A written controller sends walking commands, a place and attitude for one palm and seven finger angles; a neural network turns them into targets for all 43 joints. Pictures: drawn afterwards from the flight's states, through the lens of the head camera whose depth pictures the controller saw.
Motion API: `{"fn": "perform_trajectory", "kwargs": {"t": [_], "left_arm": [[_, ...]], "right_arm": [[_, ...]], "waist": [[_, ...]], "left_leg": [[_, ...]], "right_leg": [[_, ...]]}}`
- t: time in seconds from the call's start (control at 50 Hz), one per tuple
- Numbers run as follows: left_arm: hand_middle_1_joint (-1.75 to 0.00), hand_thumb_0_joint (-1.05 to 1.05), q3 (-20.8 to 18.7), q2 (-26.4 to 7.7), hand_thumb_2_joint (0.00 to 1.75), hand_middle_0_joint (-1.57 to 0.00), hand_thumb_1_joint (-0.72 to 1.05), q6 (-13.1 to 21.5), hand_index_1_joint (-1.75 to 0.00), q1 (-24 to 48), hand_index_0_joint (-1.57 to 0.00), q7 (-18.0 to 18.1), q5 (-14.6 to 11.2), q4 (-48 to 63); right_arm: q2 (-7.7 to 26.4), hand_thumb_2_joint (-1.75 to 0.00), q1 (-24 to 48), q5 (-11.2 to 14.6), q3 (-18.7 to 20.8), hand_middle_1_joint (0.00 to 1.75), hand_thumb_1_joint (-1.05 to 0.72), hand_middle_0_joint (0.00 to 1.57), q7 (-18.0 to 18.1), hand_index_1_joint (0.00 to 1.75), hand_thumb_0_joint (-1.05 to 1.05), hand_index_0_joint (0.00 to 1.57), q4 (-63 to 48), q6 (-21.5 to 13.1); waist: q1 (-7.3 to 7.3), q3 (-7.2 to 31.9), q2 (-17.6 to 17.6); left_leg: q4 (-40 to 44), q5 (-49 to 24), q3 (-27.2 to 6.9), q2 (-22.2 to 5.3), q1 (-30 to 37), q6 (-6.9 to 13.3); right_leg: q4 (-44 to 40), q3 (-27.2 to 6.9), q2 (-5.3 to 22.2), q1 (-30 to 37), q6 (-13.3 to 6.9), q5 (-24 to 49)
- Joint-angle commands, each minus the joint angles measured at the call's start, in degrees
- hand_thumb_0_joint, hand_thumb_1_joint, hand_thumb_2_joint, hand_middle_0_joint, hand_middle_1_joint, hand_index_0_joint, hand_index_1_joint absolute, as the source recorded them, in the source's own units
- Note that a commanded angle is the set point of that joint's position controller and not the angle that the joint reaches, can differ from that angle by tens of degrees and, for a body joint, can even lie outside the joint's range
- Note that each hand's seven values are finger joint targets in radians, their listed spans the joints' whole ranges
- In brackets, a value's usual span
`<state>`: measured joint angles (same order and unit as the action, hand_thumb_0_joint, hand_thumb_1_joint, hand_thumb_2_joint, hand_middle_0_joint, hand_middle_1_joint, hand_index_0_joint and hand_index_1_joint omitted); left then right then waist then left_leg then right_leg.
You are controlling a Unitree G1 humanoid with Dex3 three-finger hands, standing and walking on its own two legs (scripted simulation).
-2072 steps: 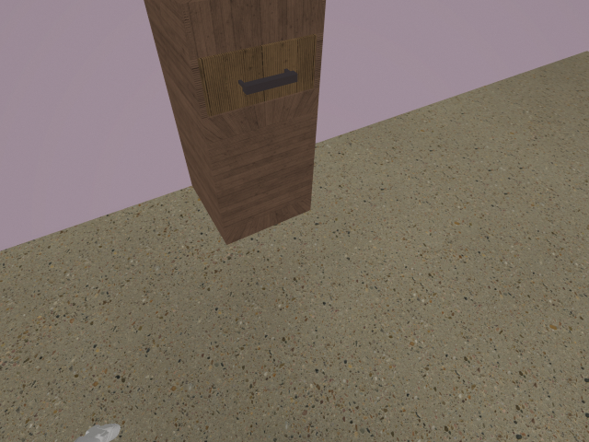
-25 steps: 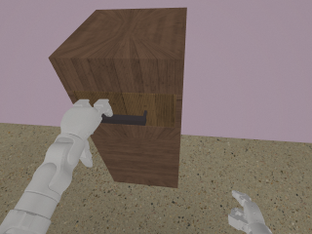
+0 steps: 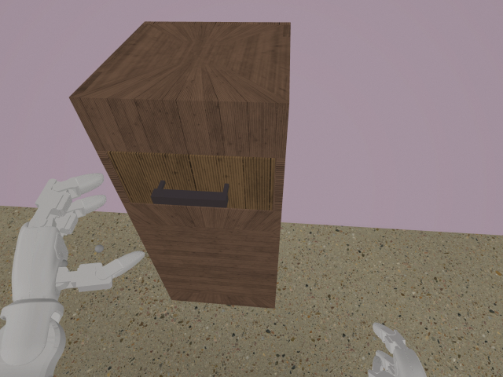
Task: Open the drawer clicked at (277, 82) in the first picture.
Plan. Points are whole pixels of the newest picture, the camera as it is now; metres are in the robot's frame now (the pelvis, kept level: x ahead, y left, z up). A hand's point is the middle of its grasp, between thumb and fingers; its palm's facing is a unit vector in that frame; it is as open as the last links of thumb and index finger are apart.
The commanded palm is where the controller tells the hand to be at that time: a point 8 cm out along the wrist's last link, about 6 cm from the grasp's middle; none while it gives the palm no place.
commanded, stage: draw the hand back to the body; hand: left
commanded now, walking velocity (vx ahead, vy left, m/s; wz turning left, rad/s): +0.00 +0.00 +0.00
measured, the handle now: (192, 191) +0.52 +0.20 -0.05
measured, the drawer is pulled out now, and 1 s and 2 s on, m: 0.00 0.00 0.00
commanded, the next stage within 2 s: step back with the hand held close in 0.52 s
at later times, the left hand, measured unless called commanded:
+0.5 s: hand (57, 302) +0.16 +0.23 +0.15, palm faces +0.42 -0.84 -0.35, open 7.6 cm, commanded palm +0.10 +0.28 +0.17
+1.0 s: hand (69, 300) +0.17 +0.23 +0.14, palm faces +0.30 -0.85 -0.43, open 7.4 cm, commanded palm +0.10 +0.28 +0.17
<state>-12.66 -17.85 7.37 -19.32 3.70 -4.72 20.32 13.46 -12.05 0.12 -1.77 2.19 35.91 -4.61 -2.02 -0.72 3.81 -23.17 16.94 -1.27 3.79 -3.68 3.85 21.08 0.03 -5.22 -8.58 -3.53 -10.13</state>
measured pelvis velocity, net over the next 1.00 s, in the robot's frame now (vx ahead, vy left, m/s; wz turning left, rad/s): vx -0.03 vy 0.00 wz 0.01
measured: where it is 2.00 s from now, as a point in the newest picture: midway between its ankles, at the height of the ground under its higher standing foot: outside the picture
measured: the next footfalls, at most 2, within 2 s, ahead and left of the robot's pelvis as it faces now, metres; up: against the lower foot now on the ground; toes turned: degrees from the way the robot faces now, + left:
right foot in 1.78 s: -0.21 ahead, -0.14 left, +0.00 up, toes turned -2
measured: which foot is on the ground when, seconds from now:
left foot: down 0.00-1.00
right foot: down 0.00-1.00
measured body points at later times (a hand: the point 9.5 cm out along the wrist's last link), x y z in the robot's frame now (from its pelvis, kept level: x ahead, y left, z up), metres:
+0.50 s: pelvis -0.02 -0.01 +0.00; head -0.04 -0.02 +0.45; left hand +0.13 +0.28 +0.17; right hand +0.18 -0.21 -0.08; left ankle -0.05 +0.07 -0.74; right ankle +0.01 -0.08 -0.74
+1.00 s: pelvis -0.03 +0.00 -0.01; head -0.02 +0.03 +0.43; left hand +0.15 +0.28 +0.16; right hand +0.13 -0.26 -0.07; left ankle -0.05 +0.07 -0.74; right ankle +0.01 -0.08 -0.74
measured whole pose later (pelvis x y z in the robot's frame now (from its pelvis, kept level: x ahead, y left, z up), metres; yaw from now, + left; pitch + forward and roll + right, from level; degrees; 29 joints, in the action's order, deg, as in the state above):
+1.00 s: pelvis -0.03 +0.00 -0.01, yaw +1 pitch +2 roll -1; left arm -19.6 -23.1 9.2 -37.1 8.2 -1.4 35.0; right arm 12.9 -14.1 -1.5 0.6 4.0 30.7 -1.7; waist 3.0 2.1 -2.7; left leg -34.9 19.7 -1.2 4.3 -17.2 3.9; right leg 31.4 1.4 -4.7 -21.3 -3.6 -12.3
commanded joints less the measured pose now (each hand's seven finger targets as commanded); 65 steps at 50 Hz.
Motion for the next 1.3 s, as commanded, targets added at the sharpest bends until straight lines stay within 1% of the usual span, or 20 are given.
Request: {"fn": "perform_trajectory", "kwargs": {"t": [0.0,0.14,0.2,0.28,0.36,0.44,0.6,0.62,0.64,0.66,0.7,0.76,0.82,0.84,0.9,1.02,1.12,1.18,1.24,1.28], "left_arm": [[-0.64,0.00,-6.96,-9.30,0.68,-0.24,0.37,4.08,-0.64,2.11,-0.24,0.86,-0.30,14.55],[-0.48,0.00,-10.94,-12.04,0.78,-0.22,0.62,4.65,-0.48,-6.16,-0.22,1.86,-0.10,19.21],[-0.41,0.00,-10.80,-10.51,0.82,-0.21,0.73,4.59,-0.41,-9.51,-0.21,1.88,-0.25,18.99],[-0.32,0.00,-8.33,-9.18,0.88,-0.20,0.87,4.74,-0.32,-4.64,-0.20,2.22,0.28,18.26],[-0.30,0.00,-8.45,-9.13,0.90,-0.20,0.90,4.53,-0.30,-4.24,-0.20,2.84,0.41,16.50],[-0.30,0.00,-10.46,-11.30,0.90,-0.20,0.90,4.68,-0.30,-4.57,-0.20,3.38,0.63,18.72],[-0.30,0.00,-9.63,-9.53,0.90,-0.20,0.90,4.09,-0.30,-6.90,-0.20,3.08,0.44,17.12],[-0.30,0.00,-17.27,-15.40,0.90,-0.20,0.90,5.95,-0.30,-3.01,-0.20,3.58,1.75,19.22],[-0.30,0.00,-17.89,-15.32,0.90,-0.20,0.90,6.64,-0.30,-4.02,-0.20,3.63,2.08,18.30],[-0.30,0.00,-12.86,-10.46,0.90,-0.20,0.90,6.17,-0.30,-7.23,-0.20,3.45,2.76,15.92],[-0.30,0.00,-10.26,-7.47,0.90,-0.20,0.90,5.73,-0.30,-9.88,-0.20,3.70,3.26,15.35],[-0.30,0.00,-10.61,-8.03,0.90,-0.20,0.90,6.26,-0.30,-14.43,-0.20,4.55,3.30,18.64],[-0.30,0.00,-12.53,-11.07,0.90,-0.20,0.90,6.57,-0.30,-15.87,-0.20,5.55,3.59,24.74],[-0.30,0.00,-14.36,-13.64,0.90,-0.20,0.90,6.63,-0.30,-15.53,-0.20,5.75,3.88,27.41],[-0.30,0.00,-15.41,-14.48,0.90,-0.20,0.90,6.28,-0.30,-17.16,-0.20,6.15,3.51,29.28],[-0.30,0.00,-15.73,-13.10,0.90,-0.20,0.90,6.76,-0.30,-18.29,-0.20,6.11,3.44,28.13],[-0.30,0.00,-14.51,-10.71,0.90,-0.20,0.90,6.35,-0.30,-16.41,-0.20,6.01,4.11,23.65],[-0.30,0.00,-13.79,-10.00,0.90,-0.20,0.90,6.01,-0.30,-13.20,-0.20,6.20,4.65,21.61],[-0.30,0.00,-14.05,-11.08,0.90,-0.20,0.90,5.44,-0.30,-9.38,-0.20,6.72,5.37,21.09],[-0.30,0.00,-13.09,-10.93,0.90,-0.20,0.90,5.48,-0.30,-6.96,-0.20,7.03,5.97,20.77]], "right_arm": [[5.12,-0.90,8.74,0.40,2.20,0.30,-0.90,0.20,0.66,0.30,0.00,0.20,-10.06,-3.78],[5.22,-0.90,8.53,0.56,2.58,0.30,-0.90,0.20,1.22,0.30,0.00,0.20,-10.21,-5.59],[4.70,-0.90,8.75,0.64,2.44,0.30,-0.90,0.20,1.45,0.30,0.00,0.20,-10.13,-5.95],[5.25,-0.90,8.54,0.54,2.51,0.30,-0.90,0.20,1.85,0.30,0.00,0.20,-9.64,-6.54],[5.03,-0.90,8.70,0.32,2.42,0.30,-0.90,0.20,2.51,0.30,0.00,0.20,-9.49,-6.69],[5.06,-0.90,8.90,0.07,2.38,0.30,-0.90,0.20,2.50,0.30,0.00,0.20,-9.46,-7.23],[4.51,-0.90,8.82,-0.06,2.21,0.30,-0.90,0.20,2.27,0.30,0.00,0.20,-8.68,-7.37],[7.76,-0.90,6.13,-0.58,3.38,0.30,-0.90,0.20,2.59,0.30,0.00,0.20,-10.53,-5.39],[7.23,-0.90,6.21,-1.02,3.58,0.30,-0.90,0.20,2.51,0.30,0.00,0.20,-10.15,-4.27],[7.20,-0.90,6.05,-1.46,3.69,0.30,-0.90,0.20,2.34,0.30,0.00,0.20,-9.76,-3.43],[6.24,-0.90,4.66,-1.16,3.89,0.30,-0.90,0.20,1.80,0.30,0.00,0.20,-10.89,-2.19],[6.02,-0.90,3.26,-0.82,4.10,0.30,-0.90,0.20,1.62,0.30,0.00,0.20,-11.79,-0.69],[6.60,-0.90,3.57,-0.78,4.29,0.30,-0.90,0.20,1.81,0.30,0.00,0.20,-13.72,0.11],[7.08,-0.90,3.97,-1.07,4.26,0.30,-0.90,0.20,1.94,0.30,0.00,0.20,-14.15,0.11],[6.14,-0.90,4.01,-1.37,4.30,0.30,-0.90,0.20,2.15,0.30,0.00,0.20,-15.08,0.22],[6.70,-0.90,2.75,-2.15,4.48,0.30,-0.90,0.20,1.98,0.30,0.00,0.20,-14.42,-0.75],[6.96,-0.90,2.44,-3.14,4.52,0.30,-0.90,0.20,2.44,0.30,0.00,0.20,-13.62,-1.44],[7.24,-0.90,2.24,-3.41,4.46,0.30,-0.90,0.20,2.86,0.30,0.00,0.20,-13.14,-1.68],[7.48,-0.90,2.15,-3.05,4.41,0.30,-0.90,0.20,3.07,0.30,0.00,0.20,-13.22,-1.30],[7.49,-0.90,1.83,-3.00,4.49,0.30,-0.90,0.20,2.83,0.30,0.00,0.20,-13.56,-0.53]], "waist": [[-0.54,7.53,-1.06],[-1.11,6.18,-0.23],[-1.20,2.36,1.42],[0.11,-0.76,-0.08],[-0.25,-0.83,-2.60],[-1.17,3.48,-0.25],[-1.23,2.07,-0.29],[1.83,-1.01,-4.11],[1.70,-0.88,-4.63],[2.74,0.61,-8.73],[3.47,4.45,-9.41],[3.70,10.75,-6.01],[3.66,13.92,-2.29],[3.31,14.28,0.92],[2.99,14.41,1.17],[3.62,11.13,4.81],[3.84,6.46,4.59],[3.95,3.93,1.37],[3.87,3.06,-6.36],[4.33,1.23,-11.14]], "left_leg": [[2.59,-16.56,-0.65,-4.69,-6.34,-4.11],[1.97,-12.83,-1.52,-4.65,-8.22,-4.16],[2.50,-9.97,-1.88,-4.63,-9.45,-4.42],[2.57,-4.35,-2.62,-4.66,-9.55,-3.54],[2.54,-1.28,-2.84,-4.29,-9.56,-3.02],[2.11,-3.54,-2.41,-4.08,-8.71,-3.22],[1.85,-9.45,-1.96,-4.16,-9.20,-3.65],[-0.16,-4.40,-5.59,-4.95,-11.89,-2.18],[-1.93,-2.91,-5.73,-4.31,-11.03,-1.90],[-4.91,-2.84,-5.39,-4.31,-10.19,-1.78],[-9.36,-1.40,-4.51,-4.15,-10.22,-1.71],[-8.80,-7.79,-5.15,-5.58,-12.69,-2.34],[-7.09,-21.66,-7.59,-8.48,-14.89,-2.72],[-6.73,-26.56,-8.50,-9.45,-14.87,-3.07],[-7.26,-34.37,-9.48,-10.97,-17.64,-3.64],[-6.01,-25.50,-11.34,-12.18,-22.65,-3.20],[-0.39,-14.97,-12.50,-15.52,-31.18,0.15],[0.34,-4.66,-12.60,-16.07,-37.05,1.72],[-6.09,8.38,-10.28,-11.67,-39.29,0.65],[-13.98,18.59,-7.27,-6.44,-33.25,-0.76]], "right_leg": [[-0.41,-1.16,4.77,8.05,1.47,9.20],[-0.46,-1.87,4.58,6.92,1.24,5.59],[-0.82,-1.58,4.47,4.96,1.17,2.56],[-2.28,-2.26,4.70,1.73,1.39,-3.33],[-3.20,-2.68,4.96,1.46,1.45,-7.47],[-2.48,-3.06,5.26,4.31,1.20,-5.00],[-0.97,-2.92,5.16,5.42,1.13,2.38],[-3.24,-9.25,7.40,-1.83,0.42,1.71],[-4.64,-10.52,8.86,-3.79,-0.31,1.45],[-5.29,-12.04,10.82,-4.96,-0.67,-0.02],[-6.14,-15.33,14.29,-5.37,-1.47,-2.29],[-0.52,-13.53,15.53,1.14,-2.93,9.63],[6.77,-9.72,12.95,4.59,-2.15,20.09],[9.16,-8.76,11.53,3.45,-1.66,21.20],[12.46,-7.03,9.58,3.84,-1.08,18.24],[14.82,-7.44,8.23,-0.96,-0.99,6.76],[19.76,-5.39,5.22,-1.14,1.19,-4.56],[20.62,-6.48,5.51,-0.19,1.29,-7.34],[12.92,-13.59,9.72,-2.53,-0.73,-6.30],[-0.58,-21.45,15.39,-13.10,-2.96,-23.16]]}}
